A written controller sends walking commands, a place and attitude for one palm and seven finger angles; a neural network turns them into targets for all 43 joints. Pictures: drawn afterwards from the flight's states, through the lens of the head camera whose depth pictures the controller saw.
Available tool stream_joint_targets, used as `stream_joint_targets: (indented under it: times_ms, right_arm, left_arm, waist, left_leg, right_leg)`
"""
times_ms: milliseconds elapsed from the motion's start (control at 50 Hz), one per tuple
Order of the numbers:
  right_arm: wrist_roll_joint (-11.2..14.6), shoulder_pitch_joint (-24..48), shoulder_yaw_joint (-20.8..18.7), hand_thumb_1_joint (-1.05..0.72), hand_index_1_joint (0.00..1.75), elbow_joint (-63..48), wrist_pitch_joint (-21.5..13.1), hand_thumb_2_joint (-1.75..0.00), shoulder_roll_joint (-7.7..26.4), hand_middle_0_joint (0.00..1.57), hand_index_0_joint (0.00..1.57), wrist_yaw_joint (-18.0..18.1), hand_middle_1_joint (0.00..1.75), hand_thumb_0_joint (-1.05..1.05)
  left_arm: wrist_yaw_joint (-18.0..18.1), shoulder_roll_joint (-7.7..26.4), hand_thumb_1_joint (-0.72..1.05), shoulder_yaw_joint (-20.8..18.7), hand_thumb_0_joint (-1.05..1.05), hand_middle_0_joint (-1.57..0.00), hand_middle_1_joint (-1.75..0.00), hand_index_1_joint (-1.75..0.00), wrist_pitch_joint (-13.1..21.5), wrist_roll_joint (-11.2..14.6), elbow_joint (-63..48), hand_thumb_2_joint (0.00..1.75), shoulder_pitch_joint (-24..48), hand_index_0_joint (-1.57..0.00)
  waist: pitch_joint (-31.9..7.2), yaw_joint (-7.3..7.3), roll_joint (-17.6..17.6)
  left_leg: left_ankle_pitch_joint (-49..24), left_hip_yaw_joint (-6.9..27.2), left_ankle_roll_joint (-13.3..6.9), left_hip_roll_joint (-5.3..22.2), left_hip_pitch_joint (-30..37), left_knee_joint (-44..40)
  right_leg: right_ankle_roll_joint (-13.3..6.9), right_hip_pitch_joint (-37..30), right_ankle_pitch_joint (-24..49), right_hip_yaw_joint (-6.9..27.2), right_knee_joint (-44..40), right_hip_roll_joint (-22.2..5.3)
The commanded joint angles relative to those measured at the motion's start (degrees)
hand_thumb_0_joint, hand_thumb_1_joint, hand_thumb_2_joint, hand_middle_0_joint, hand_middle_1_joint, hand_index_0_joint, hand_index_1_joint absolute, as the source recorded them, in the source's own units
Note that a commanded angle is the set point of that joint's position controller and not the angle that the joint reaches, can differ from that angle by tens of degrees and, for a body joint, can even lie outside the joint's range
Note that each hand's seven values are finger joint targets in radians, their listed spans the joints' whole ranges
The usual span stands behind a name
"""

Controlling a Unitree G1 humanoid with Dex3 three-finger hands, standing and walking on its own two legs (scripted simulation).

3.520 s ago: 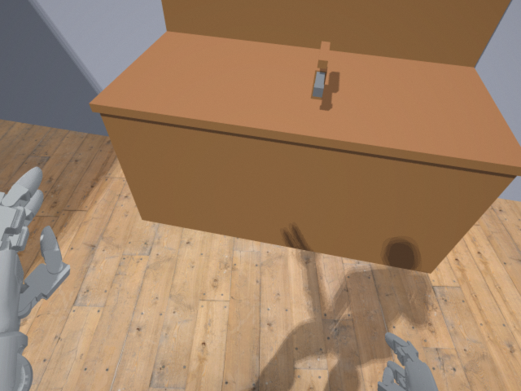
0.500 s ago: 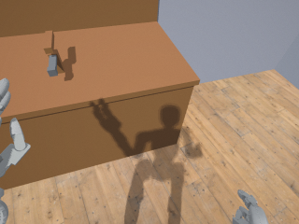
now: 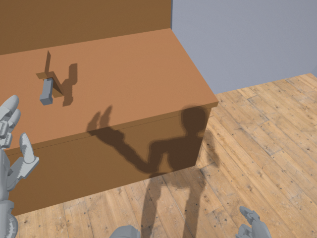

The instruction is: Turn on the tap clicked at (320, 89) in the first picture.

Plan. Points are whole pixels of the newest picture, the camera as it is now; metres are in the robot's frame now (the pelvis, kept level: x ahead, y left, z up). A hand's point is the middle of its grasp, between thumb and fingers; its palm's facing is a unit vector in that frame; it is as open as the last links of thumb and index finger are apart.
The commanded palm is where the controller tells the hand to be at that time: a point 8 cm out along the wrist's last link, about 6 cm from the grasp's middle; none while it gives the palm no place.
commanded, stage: take the last steps up to it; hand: left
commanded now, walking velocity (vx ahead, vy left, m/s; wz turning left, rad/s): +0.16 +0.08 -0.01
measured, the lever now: (46, 99) +0.51 +0.41 +0.02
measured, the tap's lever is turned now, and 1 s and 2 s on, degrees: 0 0 0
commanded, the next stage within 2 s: come to a stop and stand still in 0.08 s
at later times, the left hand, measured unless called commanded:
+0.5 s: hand (54, 129) +0.29 +0.22 +0.17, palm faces +0.36 -0.81 -0.45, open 7.4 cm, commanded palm +0.23 +0.27 +0.18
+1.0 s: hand (21, 162) +0.22 +0.25 +0.17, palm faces +0.45 -0.82 -0.35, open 7.4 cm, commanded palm +0.17 +0.29 +0.18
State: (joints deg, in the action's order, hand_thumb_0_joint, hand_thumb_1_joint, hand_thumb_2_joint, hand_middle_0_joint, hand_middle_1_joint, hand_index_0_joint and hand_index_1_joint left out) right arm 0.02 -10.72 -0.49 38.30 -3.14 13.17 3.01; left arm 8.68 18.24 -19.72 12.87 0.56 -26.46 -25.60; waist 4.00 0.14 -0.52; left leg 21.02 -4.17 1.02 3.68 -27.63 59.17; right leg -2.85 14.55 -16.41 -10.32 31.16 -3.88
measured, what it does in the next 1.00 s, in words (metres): steps on the spot: left foot, then right foot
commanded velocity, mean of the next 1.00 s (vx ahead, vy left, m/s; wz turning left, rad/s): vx -0.04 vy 0.02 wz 0.00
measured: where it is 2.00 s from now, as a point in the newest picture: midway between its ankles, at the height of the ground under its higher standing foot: outside the picture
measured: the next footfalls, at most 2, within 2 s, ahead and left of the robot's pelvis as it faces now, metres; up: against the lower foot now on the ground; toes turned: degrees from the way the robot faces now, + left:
left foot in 0.16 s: +0.12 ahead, +0.15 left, +0.00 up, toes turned +7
right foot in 0.40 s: +0.08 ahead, -0.08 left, +0.00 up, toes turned +5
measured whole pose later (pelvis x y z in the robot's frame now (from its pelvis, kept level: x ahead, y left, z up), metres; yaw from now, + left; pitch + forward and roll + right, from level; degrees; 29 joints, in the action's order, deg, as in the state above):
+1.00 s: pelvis +0.00 +0.01 -0.01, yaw -1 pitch -3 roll +0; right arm 0.0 -13.0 1.4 33.7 -4.4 11.2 4.1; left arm 9.8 19.8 -19.1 10.4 0.5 -25.8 -24.3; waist 1.6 -1.5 1.4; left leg 15.4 -3.3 -0.4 0.7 -13.1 31.7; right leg -2.1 17.6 -8.7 -5.4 29.5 0.2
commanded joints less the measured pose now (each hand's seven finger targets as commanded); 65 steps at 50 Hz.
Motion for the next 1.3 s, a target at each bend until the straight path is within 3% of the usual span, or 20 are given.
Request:
stream_joint_targets:
  times_ms: [0,80,100,160,180,220,260,340,380,440,460,520,700,760,820,920,980,1040,1120,1280]
  right_arm:
    - [-0.57,4.44,-1.44,-0.90,0.30,-11.87,-3.09,-0.90,2.53,0.20,0.20,0.73,0.30,0.00]
    - [-0.33,2.66,-2.45,-0.90,0.30,-12.75,-2.88,-0.90,3.42,0.20,0.20,1.37,0.30,0.00]
    - [-0.08,2.46,-2.88,-0.90,0.30,-12.91,-2.81,-0.90,4.17,0.20,0.20,1.73,0.30,0.00]
    - [-0.05,2.79,-2.88,-0.90,0.30,-13.20,-3.36,-0.90,5.36,0.20,0.20,1.79,0.30,0.00]
    - [-0.54,2.61,-2.22,-0.90,0.30,-12.52,-3.70,-0.90,4.28,0.20,0.20,1.47,0.30,0.00]
    - [-0.26,2.11,-2.55,-0.90,0.30,-11.94,-3.96,-0.90,4.98,0.20,0.20,0.47,0.30,0.00]
    - [-0.20,1.79,-2.20,-0.90,0.30,-12.60,-4.56,-0.90,4.94,0.20,0.20,-0.24,0.30,0.00]
    - [-0.37,1.76,-0.95,-0.90,0.30,-12.98,-5.25,-0.90,4.65,0.20,0.20,-0.20,0.30,0.00]
    - [-0.27,2.95,-0.38,-0.90,0.30,-13.27,-4.88,-0.90,3.97,0.20,0.20,0.41,0.30,0.00]
    - [0.12,1.94,-0.68,-0.90,0.30,-13.18,-4.26,-0.90,2.65,0.20,0.20,0.33,0.30,0.00]
    - [0.13,2.63,-0.49,-0.90,0.30,-13.03,-4.02,-0.90,2.39,0.20,0.20,0.20,0.30,0.00]
    - [-0.13,4.58,1.05,-0.90,0.30,-12.07,-3.18,-0.90,1.12,0.20,0.20,0.73,0.30,0.00]
    - [-0.37,3.23,-0.55,-0.90,0.30,-13.77,-0.45,-0.90,3.33,0.20,0.20,1.65,0.30,0.00]
    - [0.18,3.68,-1.98,-0.90,0.30,-14.49,-0.81,-0.90,5.83,0.20,0.20,2.18,0.30,0.00]
    - [-0.24,5.06,-0.20,-0.90,0.30,-13.78,-1.85,-0.90,5.10,0.20,0.20,2.30,0.30,0.00]
    - [-0.26,3.70,-0.74,-0.90,0.30,-12.71,-4.25,-0.90,5.42,0.20,0.20,1.81,0.30,0.00]
    - [-0.43,3.36,-0.75,-0.90,0.30,-12.37,-4.36,-0.90,5.08,0.20,0.20,1.38,0.30,0.00]
    - [-0.93,2.67,-0.62,-0.90,0.30,-11.35,-4.01,-0.90,4.36,0.20,0.20,0.93,0.30,0.00]
    - [-1.08,2.91,0.06,-0.90,0.30,-10.90,-3.49,-0.90,3.88,0.20,0.20,1.09,0.30,0.00]
    - [-0.16,3.81,-0.54,-0.90,0.30,-12.38,-4.24,-0.90,4.54,0.20,0.20,1.58,0.30,0.00]
  left_arm:
    - [2.09,12.73,0.90,-8.84,0.00,-0.20,-0.30,-0.30,4.63,0.56,-16.14,0.90,-0.47,-0.20]
    - [2.77,12.47,0.90,-8.27,0.00,-0.20,-0.30,-0.30,3.95,0.94,-17.11,0.90,1.47,-0.20]
    - [2.68,12.54,0.90,-8.13,0.00,-0.20,-0.30,-0.30,4.15,0.94,-16.84,0.90,2.55,-0.20]
    - [1.76,13.11,0.90,-8.17,0.00,-0.20,-0.30,-0.30,5.16,1.40,-15.16,0.90,4.57,-0.20]
    - [1.50,13.54,0.90,-8.05,0.00,-0.20,-0.30,-0.30,5.06,0.88,-14.34,0.90,4.74,-0.20]
    - [0.94,11.80,0.90,-6.35,0.00,-0.20,-0.30,-0.30,4.17,1.12,-15.97,0.90,2.89,-0.20]
    - [0.68,10.73,0.90,-5.50,0.00,-0.20,-0.30,-0.30,2.85,1.38,-18.34,0.90,0.43,-0.20]
    - [1.04,11.87,0.90,-6.81,0.00,-0.20,-0.30,-0.30,1.26,1.58,-17.49,0.90,-0.42,-0.20]
    - [1.18,13.10,0.90,-8.50,0.00,-0.20,-0.30,-0.30,0.95,1.43,-15.47,0.90,0.46,-0.20]
    - [1.05,11.92,0.90,-7.11,0.00,-0.20,-0.30,-0.30,-0.46,2.28,-11.46,0.90,0.37,-0.20]
    - [1.25,12.90,0.90,-8.00,0.00,-0.20,-0.30,-0.30,-0.60,2.18,-11.61,0.90,0.72,-0.20]
    - [2.02,12.61,0.90,-7.91,0.00,-0.20,-0.30,-0.30,-0.06,1.24,-12.70,0.90,0.64,-0.20]
    - [2.69,12.17,0.90,-7.79,0.00,-0.20,-0.30,-0.30,-0.29,1.00,-15.72,0.90,-3.75,-0.20]
    - [2.56,13.13,0.90,-6.87,0.00,-0.20,-0.30,-0.30,0.33,1.10,-18.06,0.90,-0.18,-0.20]
    - [2.16,11.32,0.90,-4.93,0.00,-0.20,-0.30,-0.30,1.18,0.40,-15.13,0.90,3.85,-0.20]
    - [1.53,9.80,0.90,-3.34,0.00,-0.20,-0.30,-0.30,1.34,-0.08,-12.13,0.90,6.06,-0.20]
    - [1.26,9.61,0.90,-3.14,0.00,-0.20,-0.30,-0.30,1.13,-0.39,-10.25,0.90,7.14,-0.20]
    - [1.35,10.65,0.90,-3.58,0.00,-0.20,-0.30,-0.30,0.92,-0.22,-10.34,0.90,8.70,-0.20]
    - [1.75,11.33,0.90,-4.34,0.00,-0.20,-0.30,-0.30,0.58,0.26,-11.39,0.90,7.21,-0.20]
    - [1.30,9.75,0.90,-4.06,0.00,-0.20,-0.30,-0.30,0.87,-0.14,-10.28,0.90,4.07,-0.20]
  waist:
    - [-11.49,-1.32,8.27]
    - [-11.38,-0.19,5.42]
    - [-10.92,0.14,0.92]
    - [-10.27,0.27,-19.98]
    - [-8.77,0.26,-15.93]
    - [-9.66,-0.07,-10.76]
    - [-11.11,-0.09,-12.37]
    - [-9.92,0.17,-12.63]
    - [-9.51,-0.31,-7.57]
    - [-11.09,0.25,10.69]
    - [-11.66,-0.15,11.31]
    - [-13.75,-0.02,8.00]
    - [-14.33,-0.29,5.75]
    - [-11.02,-0.85,-2.34]
    - [-4.87,-0.95,-13.58]
    - [-6.85,-0.96,-7.92]
    - [-2.06,-0.84,-2.38]
    - [-4.33,-0.23,5.04]
    - [-7.03,-0.08,0.86]
    - [-4.73,-0.59,-8.37]
  left_leg:
    - [-3.40,-3.87,-0.43,-0.36,2.93,-17.76]
    - [-11.59,-5.60,-0.67,-1.83,15.11,-31.92]
    - [-12.57,-3.90,-1.52,-0.21,19.17,-34.15]
    - [-26.42,24.11,-12.54,18.69,25.88,-41.69]
    - [-29.65,25.31,-13.95,19.89,24.29,-41.45]
    - [-41.76,14.58,-11.35,16.13,25.15,-36.83]
    - [-46.23,6.42,-7.47,12.50,24.14,-35.16]
    - [-36.57,3.94,-4.47,12.43,17.15,-35.78]
    - [-25.42,2.54,-2.63,10.79,11.40,-33.08]
    - [-0.86,-1.02,1.70,-1.66,8.73,-17.51]
    - [6.35,1.44,1.44,-2.35,6.18,-11.33]
    - [7.20,4.51,1.30,-2.09,3.17,-7.64]
    - [-6.36,1.71,-0.13,-2.38,13.80,-31.95]
    - [-16.24,7.34,-2.51,5.62,16.48,-37.49]
    - [-8.53,11.32,-4.63,10.24,1.49,-44.52]
    - [-1.55,7.47,-3.08,6.04,0.63,-40.56]
    - [11.65,6.04,-2.45,2.82,-2.70,-38.90]
    - [6.46,3.26,-1.49,-1.95,6.94,-28.71]
    - [3.51,5.35,-1.74,-1.20,10.64,-33.61]
    - [15.72,12.52,-3.87,7.18,-5.22,-50.04]
  right_leg:
    - [-5.05,-11.30,28.77,10.55,-8.71,-13.26]
    - [-2.14,-6.91,14.84,9.00,-3.66,-10.16]
    - [-0.80,-3.46,11.18,8.89,0.27,-8.43]
    - [3.55,15.33,-20.38,5.53,26.15,2.23]
    - [3.37,16.56,-18.61,8.10,29.25,0.96]
    - [3.94,14.57,-12.09,8.38,21.87,0.57]
    - [4.15,8.19,-6.64,5.66,12.48,2.36]
    - [4.17,-2.67,0.77,4.43,-0.69,3.39]
    - [3.97,-9.29,11.85,6.75,-5.68,1.43]
    - [-2.51,-6.27,34.76,23.83,-10.80,-11.09]
    - [-4.09,-7.39,41.39,25.75,-11.12,-14.02]
    - [-5.01,-12.96,49.31,19.80,-7.11,-14.34]
    - [-1.63,-9.86,24.72,15.90,-8.30,-9.49]
    - [2.00,-3.66,4.93,14.66,-8.23,-3.17]
    - [3.42,-7.63,0.05,9.18,1.53,1.07]
    - [3.29,-11.04,5.56,11.26,-2.42,0.78]
    - [2.73,-6.23,-7.00,16.06,-9.04,-0.42]
    - [0.47,3.30,-19.38,22.78,-19.35,-5.49]
    - [0.91,2.22,-15.90,17.83,-16.89,-3.49]
    - [4.19,-13.43,0.62,10.00,-0.84,4.72]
